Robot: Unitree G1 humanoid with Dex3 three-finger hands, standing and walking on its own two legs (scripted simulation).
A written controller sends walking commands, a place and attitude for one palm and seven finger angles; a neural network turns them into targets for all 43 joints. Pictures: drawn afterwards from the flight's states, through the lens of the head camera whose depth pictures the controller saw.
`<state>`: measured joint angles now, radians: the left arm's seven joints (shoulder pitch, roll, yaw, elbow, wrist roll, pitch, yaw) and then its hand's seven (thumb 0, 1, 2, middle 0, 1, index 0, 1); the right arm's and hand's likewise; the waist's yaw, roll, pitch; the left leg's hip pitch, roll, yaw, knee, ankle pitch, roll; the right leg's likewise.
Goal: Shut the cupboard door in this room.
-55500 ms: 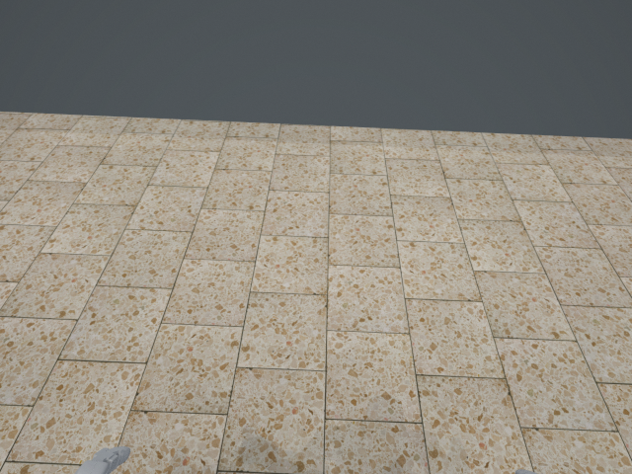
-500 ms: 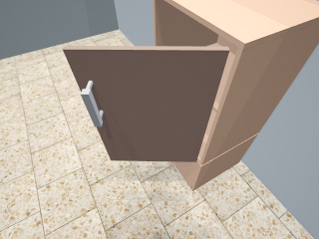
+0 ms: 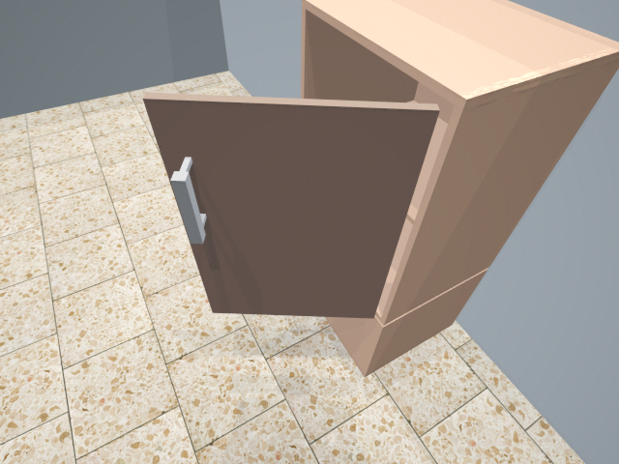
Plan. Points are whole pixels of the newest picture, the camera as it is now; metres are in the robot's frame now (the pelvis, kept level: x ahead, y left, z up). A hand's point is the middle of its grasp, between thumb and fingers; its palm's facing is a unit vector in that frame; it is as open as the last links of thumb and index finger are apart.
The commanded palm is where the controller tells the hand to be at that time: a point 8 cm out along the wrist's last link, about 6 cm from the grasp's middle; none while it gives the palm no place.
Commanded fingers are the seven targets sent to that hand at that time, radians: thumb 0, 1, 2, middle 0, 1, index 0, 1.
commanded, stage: come to a stop and stand still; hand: left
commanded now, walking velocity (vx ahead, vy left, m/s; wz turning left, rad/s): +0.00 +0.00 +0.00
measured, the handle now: (192, 201) +0.50 +0.23 +0.04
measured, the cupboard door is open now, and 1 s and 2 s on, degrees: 59 59 59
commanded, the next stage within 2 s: look again from close up in 0.04 s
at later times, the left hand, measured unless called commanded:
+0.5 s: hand out of the picture +0.01 +0.22 -0.18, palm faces +0.00 -0.98 -0.21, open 7.3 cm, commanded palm none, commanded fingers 0.00 0.90 0.90 -0.20 -0.30 -0.20 -0.30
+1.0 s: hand out of the picture +0.01 +0.20 -0.19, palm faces -0.02 -0.99 -0.17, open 7.3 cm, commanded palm none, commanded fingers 0.00 0.90 0.90 -0.20 -0.30 -0.20 -0.30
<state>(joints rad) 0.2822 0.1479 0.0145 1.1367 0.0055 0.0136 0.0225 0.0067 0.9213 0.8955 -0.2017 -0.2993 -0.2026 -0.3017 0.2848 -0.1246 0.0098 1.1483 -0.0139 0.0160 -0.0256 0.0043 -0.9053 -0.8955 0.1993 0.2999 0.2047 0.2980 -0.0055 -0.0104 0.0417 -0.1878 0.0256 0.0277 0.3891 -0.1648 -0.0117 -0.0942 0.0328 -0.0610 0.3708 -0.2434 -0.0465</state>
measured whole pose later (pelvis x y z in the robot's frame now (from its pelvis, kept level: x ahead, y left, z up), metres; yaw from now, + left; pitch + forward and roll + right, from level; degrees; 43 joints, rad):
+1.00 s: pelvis +0.03 +0.03 -0.01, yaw -1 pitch +0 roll +1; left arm 0.34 0.16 0.00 1.10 0.03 0.00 0.02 0.01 0.91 0.90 -0.20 -0.30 -0.20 -0.30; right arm 0.29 -0.15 0.00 1.10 -0.02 -0.01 -0.01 0.00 -0.91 -0.90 0.20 0.30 0.20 0.30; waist 0.00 -0.03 0.01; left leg -0.25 -0.03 0.08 0.51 -0.27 0.05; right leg -0.18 -0.03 -0.02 0.54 -0.37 -0.01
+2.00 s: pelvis +0.00 +0.07 -0.01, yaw -1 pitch +0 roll +0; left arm 0.29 0.21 0.00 0.98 0.02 0.01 0.03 0.01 0.91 0.90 -0.20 -0.30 -0.20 -0.30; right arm 0.29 -0.20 0.00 1.01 -0.02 0.00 0.00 0.01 -0.91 -0.90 0.20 0.30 0.21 0.30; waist -0.01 0.00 0.03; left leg -0.29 -0.07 0.06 0.48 -0.19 0.09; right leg -0.22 -0.04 0.02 0.51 -0.29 0.00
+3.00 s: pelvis +0.00 +0.02 -0.04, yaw +0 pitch +6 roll +1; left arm 0.33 0.20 0.17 0.20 -0.23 -0.44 -0.13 0.01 0.92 0.90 -0.28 -0.39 -0.28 -0.39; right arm 0.23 -0.23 -0.03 0.72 0.01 -0.28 0.00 0.01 -0.90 -0.90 0.20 0.30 0.21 0.30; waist -0.05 0.01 -0.12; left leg -0.56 -0.03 0.03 0.79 -0.32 0.03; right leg -0.50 -0.01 -0.03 0.83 -0.44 -0.02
